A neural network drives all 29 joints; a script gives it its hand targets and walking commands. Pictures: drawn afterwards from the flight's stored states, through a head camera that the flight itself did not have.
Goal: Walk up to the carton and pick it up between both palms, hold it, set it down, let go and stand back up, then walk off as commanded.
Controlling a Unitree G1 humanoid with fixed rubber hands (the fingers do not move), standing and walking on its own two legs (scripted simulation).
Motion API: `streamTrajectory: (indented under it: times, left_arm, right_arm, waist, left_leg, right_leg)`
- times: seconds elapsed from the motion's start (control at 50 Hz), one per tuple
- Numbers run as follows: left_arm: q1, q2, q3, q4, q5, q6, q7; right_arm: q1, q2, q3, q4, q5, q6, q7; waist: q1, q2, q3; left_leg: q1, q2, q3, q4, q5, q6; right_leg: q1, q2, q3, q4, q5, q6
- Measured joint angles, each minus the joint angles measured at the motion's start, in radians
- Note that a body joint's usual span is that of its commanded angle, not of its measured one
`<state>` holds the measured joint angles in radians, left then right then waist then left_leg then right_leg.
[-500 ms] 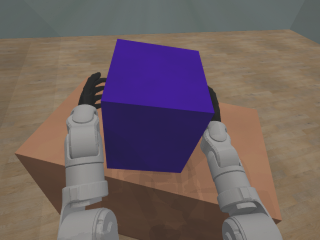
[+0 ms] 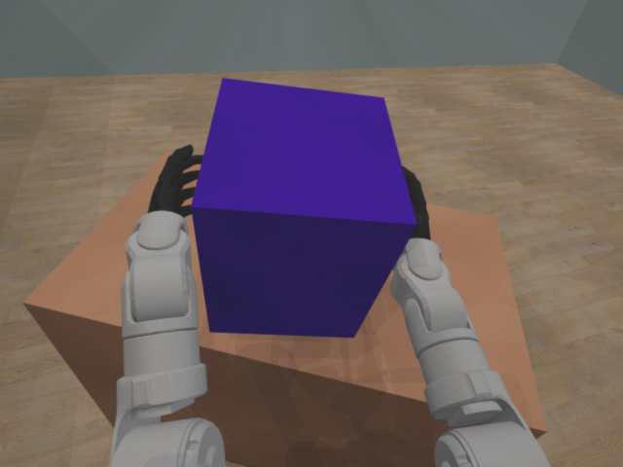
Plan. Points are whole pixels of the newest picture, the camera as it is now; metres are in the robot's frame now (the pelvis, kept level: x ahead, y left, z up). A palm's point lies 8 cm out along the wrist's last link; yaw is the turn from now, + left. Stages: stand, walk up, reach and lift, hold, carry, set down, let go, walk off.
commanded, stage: hold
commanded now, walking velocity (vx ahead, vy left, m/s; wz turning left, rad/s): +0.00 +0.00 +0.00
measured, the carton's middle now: (293, 219) +0.39 -0.01 +0.15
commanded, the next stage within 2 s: set down in 1.32 s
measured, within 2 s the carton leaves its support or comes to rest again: neither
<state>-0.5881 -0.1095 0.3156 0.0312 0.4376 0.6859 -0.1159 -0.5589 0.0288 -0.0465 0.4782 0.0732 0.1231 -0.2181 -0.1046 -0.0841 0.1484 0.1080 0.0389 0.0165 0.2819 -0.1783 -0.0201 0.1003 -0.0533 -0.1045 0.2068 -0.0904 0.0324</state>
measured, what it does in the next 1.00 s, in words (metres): stands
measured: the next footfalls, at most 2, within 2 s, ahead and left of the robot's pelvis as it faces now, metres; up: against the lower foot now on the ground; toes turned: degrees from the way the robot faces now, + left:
none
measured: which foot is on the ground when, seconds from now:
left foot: down 0.00-1.00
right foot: down 0.00-1.00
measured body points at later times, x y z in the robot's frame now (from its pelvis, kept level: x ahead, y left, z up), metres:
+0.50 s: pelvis +0.00 +0.00 +0.00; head -0.02 +0.03 +0.45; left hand +0.38 +0.14 +0.18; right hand +0.36 -0.15 +0.16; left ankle +0.00 +0.13 -0.75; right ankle +0.03 -0.14 -0.75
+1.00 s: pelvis +0.00 +0.00 +0.00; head -0.03 +0.03 +0.45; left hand +0.37 +0.13 +0.18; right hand +0.35 -0.16 +0.16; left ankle +0.00 +0.13 -0.75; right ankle +0.03 -0.14 -0.75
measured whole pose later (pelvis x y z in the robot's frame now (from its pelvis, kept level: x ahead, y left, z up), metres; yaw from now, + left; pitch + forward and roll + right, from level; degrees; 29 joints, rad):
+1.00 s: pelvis +0.00 +0.00 +0.00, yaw +0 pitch -13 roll -1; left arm -0.56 -0.12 0.30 0.00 0.44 0.68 -0.11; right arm -0.53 0.02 -0.03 0.45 0.09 0.10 -0.23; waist -0.11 -0.08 0.16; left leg 0.11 0.05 0.03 0.29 -0.18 -0.02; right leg 0.10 -0.05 -0.10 0.21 -0.09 0.03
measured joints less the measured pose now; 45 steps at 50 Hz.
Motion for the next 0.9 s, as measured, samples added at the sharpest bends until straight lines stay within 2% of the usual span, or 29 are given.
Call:
streamTrajectory:
  times: [0.12, 0.28, 0.46, 0.6, 0.7, 0.9]
  left_arm:
    - [0.000, 0.002, -0.017, 0.007, -0.006, -0.005, 0.010]
    - [-0.041, -0.008, 0.016, 0.056, 0.015, -0.016, -0.001]
    - [-0.029, 0.000, 0.015, 0.045, 0.007, -0.019, -0.001]
    - [0.001, 0.007, -0.017, 0.007, -0.012, -0.020, 0.013]
    - [-0.013, -0.003, -0.002, 0.023, 0.008, -0.010, 0.005]
    - [0.030, -0.005, -0.019, -0.027, -0.006, -0.007, 0.003]
  right_arm:
    - [0.013, -0.003, -0.005, -0.008, 0.000, -0.009, 0.000]
    - [-0.017, -0.008, -0.016, 0.020, -0.016, 0.002, 0.001]
    - [-0.023, 0.000, -0.018, 0.032, -0.015, -0.010, 0.004]
    - [0.002, 0.006, -0.018, 0.001, -0.010, -0.025, 0.006]
    - [-0.004, 0.007, -0.024, 0.024, -0.014, -0.020, 0.010]
    - [0.036, -0.013, 0.029, -0.032, 0.024, -0.013, -0.015]
  waist:
    - [0.000, 0.015, -0.008]
    - [0.003, 0.014, 0.004]
    - [0.010, 0.005, -0.005]
    - [0.000, 0.005, -0.017]
    - [-0.005, 0.001, -0.005]
    - [-0.012, 0.005, 0.014]
  left_leg:
    - [-0.016, 0.000, 0.002, 0.004, 0.002, 0.000]
    - [-0.010, -0.002, 0.009, -0.012, 0.014, 0.002]
    - [-0.019, -0.004, 0.006, -0.013, 0.015, 0.003]
    - [-0.022, -0.001, -0.004, 0.004, 0.002, 0.000]
    - [0.006, -0.001, 0.001, -0.008, 0.002, -0.001]
    - [0.000, 0.006, 0.005, 0.000, 0.002, -0.003]
  right_leg:
    - [-0.017, 0.000, 0.002, 0.005, 0.002, 0.000]
    - [-0.020, -0.002, 0.008, 0.003, 0.008, 0.000]
    - [-0.025, -0.003, 0.004, 0.000, 0.007, 0.000]
    - [-0.014, -0.001, -0.007, -0.001, -0.001, 0.000]
    - [0.004, 0.000, -0.002, 0.002, -0.007, -0.001]
    - [0.002, 0.007, 0.002, -0.002, 0.000, -0.004]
